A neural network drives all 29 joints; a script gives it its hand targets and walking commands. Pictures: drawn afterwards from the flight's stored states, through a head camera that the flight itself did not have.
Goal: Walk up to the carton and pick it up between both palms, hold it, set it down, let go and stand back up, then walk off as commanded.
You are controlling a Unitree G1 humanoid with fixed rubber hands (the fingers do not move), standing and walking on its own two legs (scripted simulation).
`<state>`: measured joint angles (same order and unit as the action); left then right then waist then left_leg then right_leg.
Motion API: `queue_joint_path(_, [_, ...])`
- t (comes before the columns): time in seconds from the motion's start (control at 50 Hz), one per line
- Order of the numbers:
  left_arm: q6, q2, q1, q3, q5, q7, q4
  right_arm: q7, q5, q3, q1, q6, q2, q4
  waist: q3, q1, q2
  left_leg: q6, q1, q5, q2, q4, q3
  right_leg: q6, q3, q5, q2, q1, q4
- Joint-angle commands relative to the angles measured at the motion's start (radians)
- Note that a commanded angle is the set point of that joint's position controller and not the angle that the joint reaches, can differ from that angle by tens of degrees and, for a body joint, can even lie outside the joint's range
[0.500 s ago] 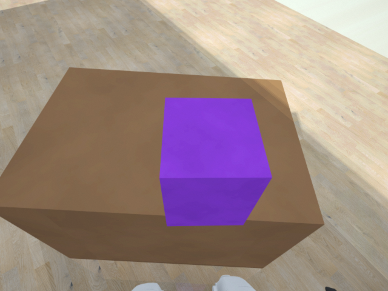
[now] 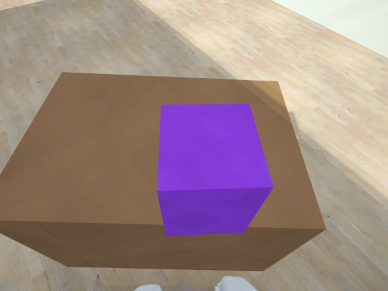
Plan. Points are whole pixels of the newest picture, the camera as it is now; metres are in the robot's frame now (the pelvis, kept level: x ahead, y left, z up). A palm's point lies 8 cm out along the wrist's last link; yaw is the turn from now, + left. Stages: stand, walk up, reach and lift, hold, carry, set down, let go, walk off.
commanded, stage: walk up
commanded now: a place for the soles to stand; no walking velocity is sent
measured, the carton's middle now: (205, 173) +0.36 -0.01 -0.01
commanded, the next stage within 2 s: none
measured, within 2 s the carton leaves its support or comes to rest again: neither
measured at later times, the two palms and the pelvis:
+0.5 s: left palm out of the picture +0.08 +0.32 -0.11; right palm out of the picture +0.08 -0.30 -0.10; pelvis +0.02 +0.01 +0.00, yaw -1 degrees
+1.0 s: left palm out of the picture +0.11 +0.31 -0.11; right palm out of the picture +0.12 -0.31 -0.10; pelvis +0.03 +0.00 +0.00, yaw -2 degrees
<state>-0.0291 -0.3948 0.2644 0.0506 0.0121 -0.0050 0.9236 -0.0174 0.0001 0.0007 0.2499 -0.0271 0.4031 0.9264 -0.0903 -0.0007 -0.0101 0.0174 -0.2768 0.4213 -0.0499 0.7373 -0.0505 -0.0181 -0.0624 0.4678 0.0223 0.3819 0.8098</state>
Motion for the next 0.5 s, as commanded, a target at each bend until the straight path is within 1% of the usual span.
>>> queue_joint_path(0.0, [-0.061, -0.183, 0.053, 0.048, 0.003, 0.019, -0.035, 0.012, 0.003, -0.114, -0.055, -0.015, 0.269, -0.098, 0.116, -0.019, 0.148, 0.130, 0.093, -0.563, -0.173, -0.082, 0.133, -0.019, 0.138, -0.212, 0.019, -0.111, -0.286])
queue_joint_path(0.02, [-0.066, -0.226, 0.114, 0.065, 0.011, 0.030, -0.016, 0.015, -0.007, -0.100, -0.076, -0.014, 0.217, -0.120, 0.160, -0.049, 0.071, 0.082, -0.019, -0.588, -0.126, 0.052, 0.079, -0.044, 0.026, -0.349, -0.012, -0.270, -0.296])
queue_joint_path(0.04, [-0.071, -0.289, 0.145, 0.082, 0.021, 0.038, -0.020, 0.017, -0.020, -0.079, -0.074, -0.016, 0.157, -0.141, 0.191, -0.061, -0.137, 0.022, -0.197, -0.435, -0.027, 0.261, 0.021, -0.123, -0.303, -0.444, -0.178, -0.382, -0.371])
queue_joint_path(0.06, [-0.073, -0.325, 0.116, 0.080, 0.015, 0.039, -0.033, 0.018, -0.014, -0.068, -0.090, -0.004, 0.133, -0.141, 0.154, -0.040, -0.175, 0.005, -0.306, 0.099, 0.037, 0.262, 0.039, -0.223, -0.541, -0.523, -0.326, -0.364, -0.415])
queue_joint_path(0.08, [-0.070, -0.324, 0.089, 0.076, 0.009, 0.031, -0.038, 0.024, -0.005, -0.082, -0.092, 0.005, 0.195, -0.132, 0.121, -0.027, -0.103, 0.013, -0.291, 0.252, 0.019, 0.286, 0.093, -0.281, -0.555, -0.481, -0.348, -0.315, -0.395])
queue_joint_path(0.1, [-0.064, -0.309, 0.065, 0.074, 0.008, 0.033, -0.040, 0.022, -0.001, -0.083, -0.086, 0.003, 0.204, -0.119, 0.099, -0.018, -0.103, 0.014, -0.301, 0.255, 0.012, 0.275, 0.090, -0.267, -0.493, -0.485, -0.324, -0.292, -0.382])
queue_joint_path(0.12, [-0.061, -0.291, 0.058, 0.071, 0.005, 0.036, -0.046, 0.019, 0.002, -0.088, -0.088, 0.002, 0.209, -0.110, 0.082, -0.021, -0.103, 0.017, -0.292, 0.231, 0.002, 0.244, 0.080, -0.257, -0.442, -0.461, -0.304, -0.270, -0.377])
queue_joint_path(0.14, [-0.058, -0.279, 0.032, 0.066, 0.005, 0.037, -0.050, 0.016, 0.001, -0.090, -0.082, -0.002, 0.205, -0.099, 0.080, -0.013, -0.132, 0.016, -0.282, 0.184, -0.009, 0.175, 0.074, -0.228, -0.390, -0.462, -0.274, -0.261, -0.375])
queue_joint_path(0.16, [-0.055, -0.279, 0.018, 0.063, 0.008, 0.038, -0.054, 0.012, -0.002, -0.092, -0.061, -0.006, 0.208, -0.080, 0.098, -0.015, -0.177, 0.010, -0.241, 0.139, 0.001, 0.136, 0.054, -0.210, -0.363, -0.498, -0.252, -0.255, -0.373])
queue_joint_path(0.18, [-0.054, -0.275, 0.028, 0.062, 0.009, 0.037, -0.050, 0.011, 0.000, -0.096, -0.065, -0.005, 0.199, -0.076, 0.122, -0.017, -0.161, 0.008, -0.206, 0.109, 0.007, 0.115, 0.046, -0.211, -0.373, -0.519, -0.256, -0.233, -0.381])
queue_joint_path(0.2, [-0.048, -0.288, 0.010, 0.066, 0.011, 0.034, -0.058, 0.011, -0.001, -0.094, -0.068, -0.004, 0.198, -0.072, 0.126, -0.016, -0.175, 0.010, -0.171, 0.105, 0.012, 0.090, 0.035, -0.207, -0.352, -0.483, -0.250, -0.203, -0.380])
queue_joint_path(0.22, [-0.043, -0.281, -0.015, 0.064, 0.010, 0.032, -0.063, 0.012, -0.004, -0.093, -0.059, -0.007, 0.194, -0.060, 0.110, -0.007, -0.179, 0.009, -0.127, 0.076, 0.019, 0.043, 0.021, -0.198, -0.320, -0.444, -0.234, -0.155, -0.382])
queue_joint_path(0.24, [-0.035, -0.279, -0.051, 0.063, 0.007, 0.028, -0.073, 0.013, -0.004, -0.095, -0.027, -0.010, 0.182, -0.043, 0.115, 0.020, -0.174, 0.014, -0.053, 0.035, 0.032, -0.042, 0.004, -0.189, -0.288, -0.400, -0.218, -0.112, -0.355])
queue_joint_path(0.26, [-0.024, -0.271, -0.103, 0.056, 0.001, 0.027, -0.080, 0.016, -0.005, -0.095, 0.019, -0.017, 0.183, -0.018, 0.117, 0.057, -0.148, 0.018, 0.072, -0.070, 0.038, -0.173, -0.007, -0.164, -0.238, -0.350, -0.188, -0.027, -0.302])
queue_joint_path(0.28, [-0.017, -0.230, -0.131, 0.041, -0.005, 0.025, -0.087, 0.020, 0.005, -0.105, 0.057, -0.023, 0.196, 0.005, 0.136, 0.084, -0.079, 0.026, 0.179, -0.120, 0.037, -0.265, 0.020, -0.114, -0.187, -0.298, -0.145, 0.049, -0.219])
queue_joint_path(0.3, [-0.015, -0.177, -0.134, 0.026, -0.012, 0.024, -0.092, 0.027, 0.024, -0.115, 0.088, -0.029, 0.240, 0.015, 0.147, 0.096, 0.032, 0.056, 0.254, -0.053, -0.070, -0.353, 0.192, -0.056, -0.102, -0.219, -0.078, 0.148, -0.058])
queue_joint_path(0.32, [-0.013, -0.132, -0.137, 0.014, -0.013, 0.023, -0.105, 0.029, 0.035, -0.129, 0.075, -0.032, 0.321, 0.001, 0.094, 0.102, 0.230, 0.129, 0.247, 0.105, -0.269, -0.489, 0.504, -0.010, 0.003, 0.010, 0.056, 0.296, 0.097])
queue_joint_path(0.34, [-0.001, -0.194, -0.131, 0.029, -0.004, 0.035, -0.071, 0.029, 0.027, -0.122, -0.002, -0.033, 0.335, -0.023, 0.040, 0.073, 0.123, 0.207, 0.114, 0.232, -0.379, -0.535, 0.580, 0.000, -0.022, 0.096, 0.020, 0.261, 0.158])
queue_joint_path(0.36, [-0.002, -0.237, -0.095, 0.042, -0.001, 0.031, -0.062, 0.025, 0.025, -0.125, -0.064, -0.032, 0.343, -0.041, -0.035, 0.042, 0.104, 0.236, 0.013, 0.255, -0.373, -0.535, 0.569, -0.008, -0.027, 0.098, -0.008, 0.225, 0.176])
queue_joint_path(0.38, [-0.005, -0.228, -0.074, 0.044, 0.000, 0.022, -0.046, 0.024, 0.027, -0.119, -0.099, -0.034, 0.315, -0.044, -0.086, 0.019, 0.105, 0.209, -0.028, 0.193, -0.325, -0.514, 0.478, -0.005, -0.013, 0.055, -0.037, 0.188, 0.141])
queue_joint_path(0.4, [-0.006, -0.216, -0.053, 0.044, -0.007, 0.015, -0.034, 0.025, 0.024, -0.109, -0.128, -0.039, 0.293, -0.056, -0.086, 0.007, 0.135, 0.182, -0.025, 0.125, -0.281, -0.483, 0.404, -0.006, -0.003, 0.033, -0.041, 0.158, 0.100])
queue_joint_path(0.42, [-0.010, -0.212, -0.026, 0.045, -0.006, 0.008, -0.026, 0.025, 0.023, -0.108, -0.123, -0.040, 0.291, -0.060, -0.056, 0.004, 0.166, 0.175, -0.005, -0.003, -0.260, -0.450, 0.357, -0.001, 0.024, 0.027, -0.044, 0.118, 0.057])
queue_joint_path(0.44, [-0.016, -0.210, -0.023, 0.043, -0.006, 0.007, -0.023, 0.021, 0.022, -0.107, -0.107, -0.040, 0.283, -0.065, -0.033, 0.010, 0.198, 0.176, 0.035, -0.141, -0.252, -0.404, 0.336, 0.001, 0.043, 0.059, -0.039, 0.097, 0.005])
queue_joint_path(0.46, [-0.024, -0.196, -0.027, 0.042, -0.001, 0.009, -0.029, 0.017, 0.021, -0.107, -0.088, -0.037, 0.286, -0.065, 0.014, 0.006, 0.180, 0.179, 0.057, -0.264, -0.242, -0.340, 0.311, 0.000, 0.071, 0.055, -0.031, 0.042, -0.071])
queue_joint_path(0.48, [-0.033, -0.187, -0.013, 0.039, -0.003, 0.011, -0.025, 0.016, 0.016, -0.105, -0.096, -0.032, 0.281, -0.067, 0.060, -0.010, 0.160, 0.158, 0.050, -0.370, -0.210, -0.259, 0.240, -0.002, 0.098, -0.033, -0.023, -0.046, -0.181])
